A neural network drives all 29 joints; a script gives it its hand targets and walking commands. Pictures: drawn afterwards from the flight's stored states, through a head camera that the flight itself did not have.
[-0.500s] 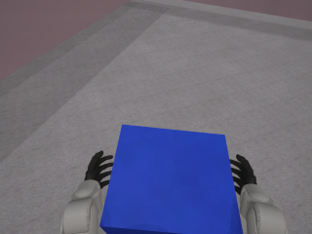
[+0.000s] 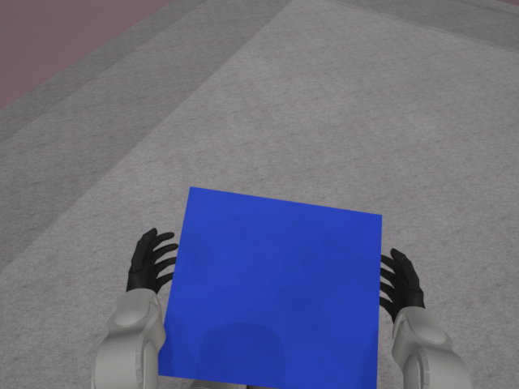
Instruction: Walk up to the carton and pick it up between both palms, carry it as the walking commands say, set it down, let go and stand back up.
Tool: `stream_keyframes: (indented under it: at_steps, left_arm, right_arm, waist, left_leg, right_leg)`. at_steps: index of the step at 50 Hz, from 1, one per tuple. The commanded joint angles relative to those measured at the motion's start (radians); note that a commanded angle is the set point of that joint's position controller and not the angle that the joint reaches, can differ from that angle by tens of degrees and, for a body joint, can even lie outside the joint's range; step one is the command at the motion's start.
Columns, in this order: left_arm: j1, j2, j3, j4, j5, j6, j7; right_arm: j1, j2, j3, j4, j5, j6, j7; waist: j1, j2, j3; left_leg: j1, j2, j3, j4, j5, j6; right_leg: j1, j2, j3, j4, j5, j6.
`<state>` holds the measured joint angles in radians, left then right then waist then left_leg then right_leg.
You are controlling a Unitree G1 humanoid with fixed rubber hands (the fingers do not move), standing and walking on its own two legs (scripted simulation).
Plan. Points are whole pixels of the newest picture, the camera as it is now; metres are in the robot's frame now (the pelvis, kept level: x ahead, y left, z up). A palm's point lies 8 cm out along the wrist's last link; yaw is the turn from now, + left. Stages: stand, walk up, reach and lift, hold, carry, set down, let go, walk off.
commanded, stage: carry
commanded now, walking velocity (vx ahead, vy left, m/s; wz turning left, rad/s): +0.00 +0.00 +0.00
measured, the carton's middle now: (267, 283) +0.31 +0.03 -0.07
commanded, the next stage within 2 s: none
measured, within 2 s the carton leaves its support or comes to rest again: neither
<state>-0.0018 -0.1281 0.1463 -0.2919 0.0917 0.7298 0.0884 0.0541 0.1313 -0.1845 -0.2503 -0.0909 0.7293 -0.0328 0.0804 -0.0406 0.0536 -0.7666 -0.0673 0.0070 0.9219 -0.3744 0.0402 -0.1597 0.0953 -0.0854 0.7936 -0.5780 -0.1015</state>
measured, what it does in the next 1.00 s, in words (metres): walks ahead: left foot, then right foot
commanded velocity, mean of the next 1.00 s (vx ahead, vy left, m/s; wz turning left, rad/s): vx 0.00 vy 0.00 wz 0.00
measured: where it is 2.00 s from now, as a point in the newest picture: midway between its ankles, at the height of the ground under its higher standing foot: (269, 286)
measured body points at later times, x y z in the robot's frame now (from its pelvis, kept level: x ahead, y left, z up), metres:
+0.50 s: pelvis +0.25 +0.00 +0.03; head +0.30 +0.02 +0.48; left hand +0.54 +0.17 +0.03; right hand +0.51 -0.20 +0.06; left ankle +0.19 +0.08 -0.69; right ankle +0.17 -0.07 -0.68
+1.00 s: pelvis +0.41 +0.01 +0.03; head +0.43 +0.00 +0.48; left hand +0.69 +0.19 +0.03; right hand +0.67 -0.17 +0.00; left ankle +0.38 +0.08 -0.69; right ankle +0.36 -0.11 -0.69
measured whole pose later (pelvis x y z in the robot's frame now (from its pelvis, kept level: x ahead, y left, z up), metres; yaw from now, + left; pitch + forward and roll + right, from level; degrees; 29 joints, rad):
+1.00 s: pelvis +0.41 +0.01 +0.03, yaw -1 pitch +2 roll -1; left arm -0.14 -0.10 0.21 0.20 0.18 0.65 0.04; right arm -0.05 0.07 -0.18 0.12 -0.17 0.72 -0.04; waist 0.01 0.06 -0.01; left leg -0.30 -0.01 0.11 0.67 -0.40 0.07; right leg -0.27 0.00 -0.03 0.65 -0.42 0.00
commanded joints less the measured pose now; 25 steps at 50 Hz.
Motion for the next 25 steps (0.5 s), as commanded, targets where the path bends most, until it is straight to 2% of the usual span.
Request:
stream_keyframes:
  at_steps: [1,2,3,4,5,6,7,8,9,10,11,12,13,14,15,16,17,18,19,20,22,24,25]
  left_arm:
    - [-0.335,-0.52,-0.692,0.137,-0.231,-0.053,-0.263]
    - [-0.416,-0.561,-0.685,0.094,-0.255,-0.035,-0.273]
    - [-0.436,-0.569,-0.656,0.06,-0.275,-0.012,-0.287]
    - [-0.396,-0.611,-0.636,0.096,-0.3,0.028,-0.293]
    - [-0.392,-0.624,-0.594,0.134,-0.306,0.051,-0.299]
    - [-0.364,-0.613,-0.511,0.275,-0.246,0.061,-0.305]
    - [-0.38,-0.608,-0.444,0.423,-0.187,0.038,-0.312]
    - [-0.446,-0.611,-0.488,0.3,-0.235,0.014,-0.308]
    - [-0.445,-0.62,-0.484,0.297,-0.225,0.015,-0.303]
    - [-0.473,-0.626,-0.43,0.463,-0.133,-0.007,-0.309]
    - [-0.506,-0.651,-0.505,0.306,-0.187,-0.041,-0.309]
    - [-0.574,-0.701,-0.574,0.148,-0.241,-0.048,-0.303]
    - [-0.578,-0.727,-0.591,0.098,-0.248,-0.022,-0.299]
    - [-0.471,-0.746,-0.513,0.285,-0.146,-0.03,-0.308]
    - [-0.514,-0.759,-0.535,0.193,-0.16,-0.055,-0.308]
    - [-0.557,-0.746,-0.533,0.227,-0.138,-0.055,-0.303]
    - [-0.583,-0.733,-0.612,0.038,-0.216,-0.039,-0.288]
    - [-0.588,-0.734,-0.648,-0.045,-0.253,-0.01,-0.276]
    - [-0.612,-0.726,-0.679,-0.137,-0.288,0.017,-0.258]
    - [-0.56,-0.704,-0.662,-0.095,-0.252,0.034,-0.25]
    - [-0.494,-0.668,-0.65,-0.035,-0.221,0.027,-0.249]
    - [-0.463,-0.634,-0.626,0.081,-0.165,-0.005,-0.266]
    - [-0.538,-0.627,-0.63,0.066,-0.177,-0.03,-0.274]
  right_arm:
    - [-0.327,0.438,0.544,0.037,0.093,-0.09,0.154]
    - [-0.454,0.444,0.59,-0.059,0.12,-0.065,0.155]
    - [-0.546,0.503,0.656,-0.134,0.199,-0.029,0.161]
    - [-0.555,0.525,0.695,-0.171,0.246,0.011,0.164]
    - [-0.6,0.539,0.705,-0.183,0.267,0.025,0.168]
    - [-0.597,0.556,0.669,-0.059,0.231,0.027,0.181]
    - [-0.575,0.549,0.626,0.103,0.159,0.002,0.193]
    - [-0.622,0.563,0.677,0.008,0.21,-0.017,0.196]
    - [-0.67,0.596,0.682,-0.013,0.234,-0.009,0.198]
    - [-0.669,0.575,0.617,0.172,0.16,-0.026,0.214]
    - [-0.699,0.601,0.682,0.017,0.225,-0.05,0.223]
    - [-0.758,0.649,0.733,-0.103,0.289,-0.042,0.226]
    - [-0.781,0.685,0.747,-0.138,0.32,-0.013,0.228]
    - [-0.688,0.712,0.706,0.001,0.258,-0.026,0.258]
    - [-0.734,0.724,0.739,-0.071,0.291,-0.052,0.273]
    - [-0.798,0.727,0.717,0.018,0.273,-0.058,0.275]
    - [-0.786,0.726,0.752,-0.127,0.347,-0.048,0.265]
    - [-0.754,0.726,0.76,-0.188,0.383,-0.02,0.253]
    - [-0.737,0.719,0.757,-0.227,0.405,0.014,0.239]
    - [-0.657,0.69,0.712,-0.147,0.36,0.033,0.236]
    - [-0.512,0.666,0.661,0.001,0.28,0.03,0.236]
    - [-0.41,0.637,0.598,0.16,0.17,0.005,0.24]
    - [-0.436,0.633,0.594,0.157,0.152,-0.016,0.243]
  waist:
    - [-0.076,0.117,-0.611]
    - [-0.086,0.009,-0.525]
    - [-0.101,-0.045,-0.51]
    - [-0.095,-0.143,-0.474]
    - [-0.084,-0.132,-0.418]
    - [-0.072,-0.096,-0.385]
    - [-0.065,-0.067,-0.383]
    - [-0.058,-0.036,-0.415]
    - [-0.045,-0.025,-0.436]
    - [-0.045,-0.034,-0.444]
    - [-0.066,-0.186,-0.465]
    - [-0.08,-0.258,-0.499]
    - [-0.079,-0.214,-0.538]
    - [-0.077,-0.15,-0.526]
    - [-0.087,-0.089,-0.54]
    - [-0.085,0.009,-0.612]
    - [-0.082,0.158,-0.666]
    - [-0.079,0.244,-0.688]
    - [-0.071,0.277,-0.681]
    - [-0.066,0.301,-0.661]
    - [-0.067,0.349,-0.628]
    - [-0.074,0.273,-0.613]
    - [-0.076,0.208,-0.594]
  left_leg:
    - [1.035,0.442,-0.538,-0.294,1.945,0.396]
    - [0.888,0.43,-0.505,-0.362,1.761,0.341]
    - [0.815,0.439,-0.469,-0.367,1.411,0.332]
    - [0.707,0.401,-0.422,-0.355,1.179,0.307]
    - [0.668,0.344,-0.401,-0.379,1.114,0.287]
    - [0.621,0.324,-0.364,-0.406,1.054,0.272]
    - [0.611,0.334,-0.345,-0.394,1.089,0.26]
    - [0.616,0.319,-0.282,-0.342,1.12,0.227]
    - [0.553,0.286,-0.197,-0.3,1.08,0.182]
    - [0.464,0.236,-0.121,-0.253,0.897,0.125]
    - [0.323,0.153,-0.052,-0.166,0.474,0.057]
    - [0.285,0.076,-0.025,-0.105,-0.049,0.021]
    - [0.306,0.053,-0.035,-0.074,-0.17,0.012]
    - [0.383,0.059,-0.048,-0.181,-0.155,0.017]
    - [0.443,0.085,-0.059,-0.383,-0.016,0.022]
    - [0.574,0.135,-0.099,-0.408,0.457,0.025]
    - [0.729,0.2,-0.147,-0.305,0.939,0.031]
    - [0.853,0.233,-0.16,-0.251,1.278,0.066]
    - [0.938,0.237,-0.149,-0.229,1.467,0.102]
    - [0.992,0.233,-0.13,-0.217,1.49,0.115]
    - [1.058,0.22,-0.105,-0.209,1.574,0.101]
    - [1.019,0.217,-0.073,-0.196,1.531,0.078]
    - [0.936,0.188,-0.031,-0.156,1.49,0.051]
  right_leg:
    - [-0.463,0.064,0.21,0.797,-0.057,0.127]
    - [-0.425,0.021,0.19,0.734,-0.016,0.122]
    - [-0.414,-0.024,0.232,0.67,0.006,0.131]
    - [-0.338,-0.063,0.231,0.543,-0.022,0.126]
    - [-0.334,-0.069,0.199,0.39,-0.036,0.122]
    - [-0.306,-0.091,0.191,0.245,-0.025,0.12]
    - [-0.276,-0.101,0.183,0.076,0.03,0.119]
    - [-0.207,-0.115,0.178,-0.119,0.095,0.118]
    - [-0.07,-0.116,0.157,-0.299,0.237,0.113]
    - [0.07,-0.134,0.171,-0.372,0.588,0.108]
    - [0.181,-0.254,0.34,-0.266,1.116,0.048]
    - [0.214,-0.344,0.407,-0.216,1.421,-0.061]
    - [0.229,-0.374,0.388,-0.234,1.417,-0.127]
    - [0.18,-0.363,0.345,-0.229,1.363,-0.129]
    - [0.186,-0.318,0.26,-0.165,1.298,-0.085]
    - [0.15,-0.253,0.187,-0.119,1.139,-0.021]
    - [0.047,-0.2,0.151,-0.075,0.91,0.029]
    - [-0.046,-0.16,0.117,-0.034,0.772,0.055]
    - [-0.134,-0.122,0.09,-0.038,0.667,0.068]
    - [-0.195,-0.105,0.069,-0.109,0.589,0.067]
    - [-0.259,-0.063,0.014,-0.175,0.473,0.064]
    - [-0.185,-0.073,0.014,-0.196,0.602,0.055]
    - [-0.095,-0.088,0.011,-0.195,0.803,0.044]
